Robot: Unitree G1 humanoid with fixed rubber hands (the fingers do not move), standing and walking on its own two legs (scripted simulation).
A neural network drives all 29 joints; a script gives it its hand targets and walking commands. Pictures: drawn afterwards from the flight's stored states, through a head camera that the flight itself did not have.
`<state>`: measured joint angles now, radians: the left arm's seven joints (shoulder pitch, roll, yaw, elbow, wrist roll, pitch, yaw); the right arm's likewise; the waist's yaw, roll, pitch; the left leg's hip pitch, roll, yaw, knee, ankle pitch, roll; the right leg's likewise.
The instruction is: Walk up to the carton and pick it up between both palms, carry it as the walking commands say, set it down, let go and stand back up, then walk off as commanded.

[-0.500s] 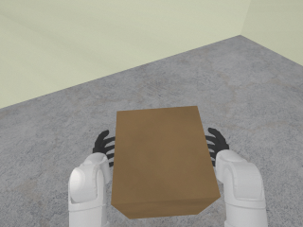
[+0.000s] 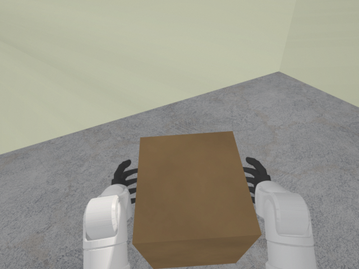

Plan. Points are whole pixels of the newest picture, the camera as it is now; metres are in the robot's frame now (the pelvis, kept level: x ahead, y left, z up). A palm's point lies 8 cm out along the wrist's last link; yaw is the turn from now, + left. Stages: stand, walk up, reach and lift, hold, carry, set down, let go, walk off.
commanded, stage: carry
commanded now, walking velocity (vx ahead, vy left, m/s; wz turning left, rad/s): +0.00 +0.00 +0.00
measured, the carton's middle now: (190, 204) +0.28 +0.00 +0.04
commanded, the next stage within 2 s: none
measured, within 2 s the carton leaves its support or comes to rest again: neither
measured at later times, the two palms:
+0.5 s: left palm (119, 218) +0.23 +0.14 +0.09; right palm (269, 215) +0.22 -0.15 +0.09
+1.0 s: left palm (169, 214) +0.24 +0.04 +0.08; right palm (321, 222) +0.21 -0.25 +0.07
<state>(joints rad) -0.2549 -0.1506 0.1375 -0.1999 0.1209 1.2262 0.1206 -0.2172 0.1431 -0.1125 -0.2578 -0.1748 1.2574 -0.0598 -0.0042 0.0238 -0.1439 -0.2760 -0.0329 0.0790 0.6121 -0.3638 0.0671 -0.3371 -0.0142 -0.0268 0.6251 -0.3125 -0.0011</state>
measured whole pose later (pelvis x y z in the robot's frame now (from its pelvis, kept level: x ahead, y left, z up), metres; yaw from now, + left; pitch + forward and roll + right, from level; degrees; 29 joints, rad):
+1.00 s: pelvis -0.06 -0.08 +0.00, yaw -4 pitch +2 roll +1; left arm -0.29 -0.16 0.14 -0.29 0.11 1.25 0.12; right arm -0.23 0.15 -0.11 -0.37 -0.17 1.28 -0.06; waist 0.00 0.01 0.04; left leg -0.40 0.09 0.08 0.80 -0.47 -0.01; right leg -0.41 0.06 -0.03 0.62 -0.24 -0.08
